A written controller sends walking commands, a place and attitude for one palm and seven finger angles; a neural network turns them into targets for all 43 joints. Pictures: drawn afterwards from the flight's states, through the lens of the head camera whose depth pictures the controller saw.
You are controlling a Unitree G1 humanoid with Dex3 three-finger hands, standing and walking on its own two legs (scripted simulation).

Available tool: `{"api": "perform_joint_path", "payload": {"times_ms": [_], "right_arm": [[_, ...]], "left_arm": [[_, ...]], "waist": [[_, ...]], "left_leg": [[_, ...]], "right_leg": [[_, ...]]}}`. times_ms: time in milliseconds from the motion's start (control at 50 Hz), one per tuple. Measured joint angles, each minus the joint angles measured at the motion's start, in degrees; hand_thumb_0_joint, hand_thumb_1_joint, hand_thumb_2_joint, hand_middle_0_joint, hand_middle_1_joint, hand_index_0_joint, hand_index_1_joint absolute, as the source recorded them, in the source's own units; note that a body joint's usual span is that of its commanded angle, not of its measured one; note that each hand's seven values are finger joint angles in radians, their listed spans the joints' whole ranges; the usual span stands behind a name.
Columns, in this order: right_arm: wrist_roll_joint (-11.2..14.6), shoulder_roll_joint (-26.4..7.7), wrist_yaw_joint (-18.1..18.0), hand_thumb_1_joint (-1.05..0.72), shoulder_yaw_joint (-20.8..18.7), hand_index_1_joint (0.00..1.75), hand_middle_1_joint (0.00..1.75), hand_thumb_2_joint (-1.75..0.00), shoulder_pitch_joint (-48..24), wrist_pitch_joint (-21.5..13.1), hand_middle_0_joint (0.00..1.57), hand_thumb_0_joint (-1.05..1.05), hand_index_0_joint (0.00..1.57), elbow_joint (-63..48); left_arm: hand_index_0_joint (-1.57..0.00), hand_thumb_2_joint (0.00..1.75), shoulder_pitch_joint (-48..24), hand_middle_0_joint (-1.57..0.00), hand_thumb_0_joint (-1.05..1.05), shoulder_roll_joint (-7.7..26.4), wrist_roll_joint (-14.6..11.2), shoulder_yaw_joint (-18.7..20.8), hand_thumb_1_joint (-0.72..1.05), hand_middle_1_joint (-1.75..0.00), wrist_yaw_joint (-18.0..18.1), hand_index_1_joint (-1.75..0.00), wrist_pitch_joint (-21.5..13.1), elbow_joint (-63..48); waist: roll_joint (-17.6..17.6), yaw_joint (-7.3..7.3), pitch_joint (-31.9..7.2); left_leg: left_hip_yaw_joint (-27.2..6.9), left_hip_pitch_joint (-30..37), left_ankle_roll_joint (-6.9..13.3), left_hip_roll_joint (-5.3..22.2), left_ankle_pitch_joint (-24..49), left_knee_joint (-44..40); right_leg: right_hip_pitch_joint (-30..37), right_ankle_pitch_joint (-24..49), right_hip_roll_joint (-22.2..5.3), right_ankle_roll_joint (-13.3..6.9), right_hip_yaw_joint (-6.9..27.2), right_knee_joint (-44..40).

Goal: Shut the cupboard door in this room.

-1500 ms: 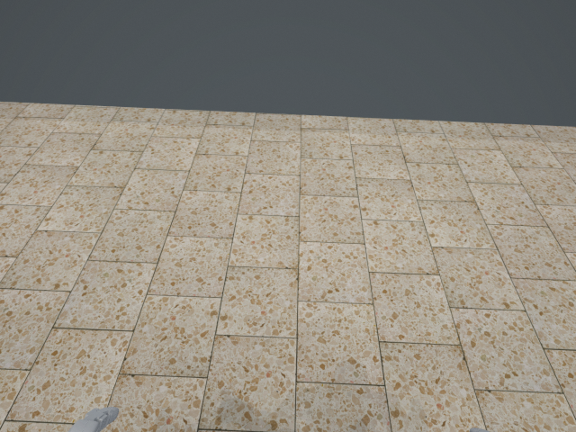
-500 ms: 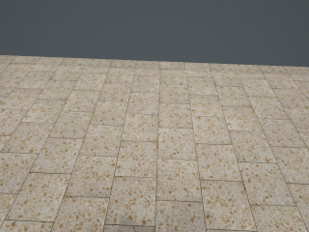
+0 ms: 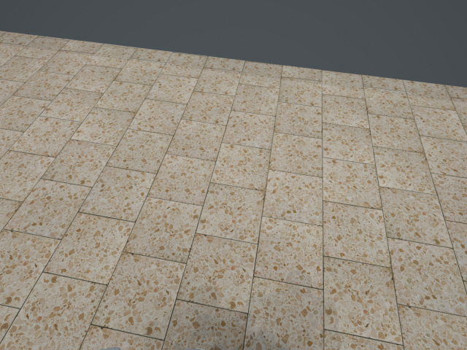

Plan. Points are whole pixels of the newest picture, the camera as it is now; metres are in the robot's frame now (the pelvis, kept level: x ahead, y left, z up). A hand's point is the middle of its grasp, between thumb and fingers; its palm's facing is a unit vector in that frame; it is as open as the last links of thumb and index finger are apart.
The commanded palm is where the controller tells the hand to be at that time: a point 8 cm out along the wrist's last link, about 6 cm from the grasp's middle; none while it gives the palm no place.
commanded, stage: turn or walk to find it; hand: left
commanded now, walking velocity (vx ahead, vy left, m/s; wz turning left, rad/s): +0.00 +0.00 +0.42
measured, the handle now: out of the picture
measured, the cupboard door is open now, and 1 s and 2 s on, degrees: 83 83 83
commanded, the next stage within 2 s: none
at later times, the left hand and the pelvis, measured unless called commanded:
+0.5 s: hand out of the picture -0.06 +0.20 -0.19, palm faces +0.29 -0.93 -0.22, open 7.3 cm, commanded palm none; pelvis -0.04 +0.00 -0.01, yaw +16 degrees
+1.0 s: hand out of the picture -0.05 +0.23 -0.15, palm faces +0.43 -0.87 -0.26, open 7.3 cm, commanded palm none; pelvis -0.06 +0.00 +0.00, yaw +25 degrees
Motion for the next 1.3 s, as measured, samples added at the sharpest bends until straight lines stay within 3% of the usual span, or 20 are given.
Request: {"api": "perform_joint_path", "payload": {"times_ms": [80, 120, 180, 240, 280, 340, 440, 500, 540, 580, 640, 700, 860, 1000, 1040, 1060, 1120, 1200, 1300], "right_arm": [[0.2, -1.3, 0.1, -0.90, -1.1, 0.30, 0.30, -0.89, 0.5, 0.6, 0.20, 0.01, 0.21, -0.5], [0.5, -2.3, 0.3, -0.90, -1.9, 0.30, 0.30, -0.90, 0.4, 1.2, 0.20, 0.01, 0.21, -0.5], [0.1, -3.4, 0.5, -0.90, -2.9, 0.30, 0.30, -0.90, 0.5, 2.1, 0.20, 0.01, 0.21, -0.1], [0.1, -4.3, 1.0, -0.91, -3.5, 0.30, 0.30, -0.90, 0.3, 2.3, 0.20, 0.01, 0.20, 0.0], [0.2, -4.5, 1.1, -0.91, -3.5, 0.30, 0.30, -0.90, 0.4, 2.3, 0.20, 0.01, 0.20, 0.0], [0.3, -4.5, 1.1, -0.91, -3.3, 0.30, 0.30, -0.90, 0.0, 2.6, 0.20, 0.01, 0.20, 0.3], [0.6, -3.6, 1.2, -0.91, -2.3, 0.30, 0.30, -0.90, -2.3, 2.5, 0.20, 0.01, 0.20, 0.4], [0.8, -3.0, 1.3, -0.91, -1.6, 0.30, 0.30, -0.90, -3.5, 1.4, 0.20, 0.01, 0.20, -0.5], [0.7, -1.7, 1.2, -0.91, -1.2, 0.30, 0.30, -0.90, -4.6, 0.3, 0.20, 0.01, 0.20, -1.0], [0.7, -0.8, 1.1, -0.91, -0.6, 0.30, 0.30, -0.90, -5.0, -0.4, 0.20, 0.01, 0.20, -1.5], [0.5, 0.1, 0.3, -0.91, -0.1, 0.30, 0.30, -0.90, -4.5, -0.9, 0.20, 0.00, 0.21, -2.0], [0.6, 0.6, 0.0, -0.90, 0.2, 0.30, 0.30, -0.90, -3.5, -1.1, 0.20, 0.00, 0.21, -1.9], [0.3, 0.9, -0.1, -0.90, -0.1, 0.30, 0.30, -0.90, -0.1, -0.9, 0.20, 0.00, 0.21, -1.2], [-0.2, -0.6, 0.1, -0.90, -1.2, 0.30, 0.30, -0.90, 2.3, 0.3, 0.20, 0.01, 0.21, -0.2], [-0.1, -1.2, 0.2, -0.90, -1.5, 0.30, 0.30, -0.90, 2.9, 0.6, 0.20, 0.01, 0.21, 0.0], [0.2, -1.5, 0.3, -0.90, -1.8, 0.30, 0.30, -0.90, 3.2, 0.8, 0.20, 0.01, 0.21, 0.1], [0.1, -2.3, 0.4, -0.90, -2.7, 0.30, 0.30, -0.90, 3.3, 1.7, 0.20, 0.01, 0.21, 0.6], [-0.1, -3.1, 1.1, -0.91, -3.3, 0.30, 0.30, -0.90, 3.4, 2.4, 0.20, 0.01, 0.20, 1.2], [-0.2, -3.4, 1.3, -0.91, -3.5, 0.30, 0.30, -0.90, 3.2, 2.8, 0.20, 0.01, 0.20, 1.9]], "left_arm": [[-0.20, 0.90, 0.2, -0.20, 0.01, -0.4, -0.2, 0.2, 0.91, -0.30, 0.1, -0.30, -0.8, -1.5], [-0.20, 0.90, 0.7, -0.20, 0.01, -1.0, 0.3, 0.3, 0.91, -0.30, 0.2, -0.30, -1.5, -1.7], [-0.20, 0.90, 2.3, -0.20, 0.01, -1.7, 0.7, -0.1, 0.91, -0.30, 0.4, -0.30, -1.7, -1.7], [-0.20, 0.90, 3.9, -0.20, 0.01, -1.9, 0.8, -0.2, 0.91, -0.30, 0.4, -0.30, -1.7, -1.3], [-0.21, 0.90, 4.5, -0.20, 0.01, -2.0, 0.9, -0.3, 0.91, -0.30, 0.4, -0.30, -1.8, -1.1], [-0.21, 0.90, 5.0, -0.20, 0.01, -2.1, 1.1, -0.3, 0.91, -0.30, 0.3, -0.30, -2.1, -1.0], [-0.21, 0.90, 5.6, -0.21, 0.01, -1.7, 1.6, -0.2, 0.91, -0.30, 0.0, -0.30, -2.2, -1.0], [-0.21, 0.90, 6.4, -0.21, 0.01, -0.8, 1.3, 0.2, 0.91, -0.30, -0.1, -0.30, -1.8, -0.4], [-0.21, 0.90, 6.2, -0.21, 0.01, 0.6, 0.9, 0.8, 0.91, -0.30, -0.1, -0.30, -0.8, 0.4], [-0.21, 0.90, 6.2, -0.20, 0.01, 1.3, 0.8, 1.2, 0.91, -0.30, 0.2, -0.30, 0.5, 1.2], [-0.20, 0.90, 5.4, -0.20, 0.01, 1.8, 0.8, 1.7, 0.91, -0.30, -0.1, -0.30, 1.4, 2.1], [-0.20, 0.90, 4.4, -0.20, 0.01, 2.0, 0.8, 2.1, 0.91, -0.30, -0.5, -0.30, 1.0, 1.6], [-0.20, 0.90, 1.3, -0.20, 0.01, 1.3, 0.6, 2.2, 0.91, -0.30, -0.4, -0.30, 0.8, 0.1], [-0.20, 0.90, -0.9, -0.20, 0.01, -1.0, 0.2, 1.4, 0.91, -0.30, -0.2, -0.30, 0.2, -1.9], [-0.20, 0.90, -0.8, -0.20, 0.01, -1.6, 0.1, 1.1, 0.91, -0.30, -0.2, -0.30, -0.5, -2.6], [-0.20, 0.90, -0.5, -0.20, 0.01, -1.9, 0.2, 0.9, 0.91, -0.30, -0.1, -0.30, -1.0, -2.9], [-0.20, 0.90, 0.3, -0.20, 0.01, -3.1, 0.6, 0.2, 0.91, -0.30, 0.1, -0.30, -1.6, -3.1], [-0.21, 0.90, 2.2, -0.20, 0.01, -3.8, 0.5, -0.2, 0.91, -0.30, 0.1, -0.30, -1.6, -2.5], [-0.21, 0.90, 3.9, -0.20, 0.01, -4.2, 0.7, -0.2, 0.91, -0.30, 0.2, -0.30, -1.9, -1.4]], "waist": [[1.1, -0.07, -0.8], [2.1, 0.23, -0.9], [2.0, 0.35, -1.5], [1.3, 0.15, -1.8], [0.8, -0.13, -1.8], [-0.2, 0.15, -1.4], [-1.9, 1.65, 0.2], [-2.8, 2.11, 0.6], [-5.0, 2.62, 1.3], [-5.3, 3.02, 1.4], [-4.2, 2.55, 0.6], [-3.6, 2.50, 0.0], [-2.5, 1.00, -1.5], [-0.1, -0.97, -1.6], [0.5, -1.03, -1.9], [0.9, -0.86, -2.1], [2.1, -0.89, -1.6], [1.7, -0.79, -1.5], [1.0, -0.45, -1.5]], "left_leg": [[-2.1, -1.7, -1.5, -1.0, 0.7, 1.0], [-2.3, -3.9, -2.0, -1.1, -4.3, 6.3], [1.7, -8.7, -2.2, -1.2, -12.8, 22.9], [4.8, -10.9, -2.9, 0.6, -11.1, 34.4], [6.0, -10.6, -3.5, 2.1, -10.1, 36.8], [7.3, -8.3, -4.1, 3.9, -11.2, 34.1], [9.8, -1.9, -3.8, 5.1, -14.5, 20.5], [11.5, 3.6, -2.8, 4.8, -9.4, 8.0], [12.2, 3.9, 0.0, 3.2, -9.5, 6.9], [12.1, 4.2, 1.6, 3.2, -9.5, 6.5], [10.7, 5.6, 2.2, 3.3, -7.3, 3.0], [9.6, 6.9, 2.6, 2.7, -4.9, -0.7], [7.0, 7.6, 3.0, 0.2, -1.8, -4.0], [4.2, 4.8, 1.7, -1.0, -1.0, -2.1], [3.5, 3.1, 0.8, -1.4, -1.5, -0.2], [3.2, 1.9, 0.3, -1.5, -2.2, 1.8], [3.6, -3.7, -1.1, -1.5, -13.5, 16.7], [5.7, -8.7, -2.7, 0.8, -11.4, 34.2], [6.1, -8.4, -4.4, 4.5, -9.0, 37.6]], "right_leg": [[6.1, 7.0, 0.2, 0.0, 0.2, -14.8], [7.4, 9.3, 0.4, -2.8, -0.9, -17.4], [8.8, 9.0, -0.9, -3.8, -2.6, -17.5], [10.5, 9.7, -2.1, -3.7, -4.0, -19.3], [11.1, 9.9, -2.8, -3.6, -5.3, -19.8], [11.1, 9.7, -3.9, -3.3, -7.1, -19.7], [9.4, 8.8, -5.8, -2.0, -9.4, -17.2], [7.5, 7.1, -7.1, -0.6, -10.8, -13.5], [4.1, 2.9, -8.4, 0.2, -8.5, -6.4], [0.3, -1.9, -6.8, 0.7, -5.2, 2.9], [-3.7, 0.6, -5.3, 1.2, -3.2, 12.1], [-5.7, 5.0, -5.2, 2.0, -1.8, 15.3], [-4.3, 6.6, -4.6, 3.1, -0.3, 8.9], [1.4, 5.1, -1.9, 1.6, -0.5, -5.4], [4.9, 9.2, -1.3, 1.1, -0.9, -13.5], [6.5, 9.7, -1.1, -0.4, -1.4, -17.2], [6.8, 10.8, -1.1, -4.2, -3.4, -17.1], [9.2, 12.7, -2.1, -4.9, -5.8, -20.1], [10.0, 13.2, -3.0, -5.0, -8.9, -21.2]]}}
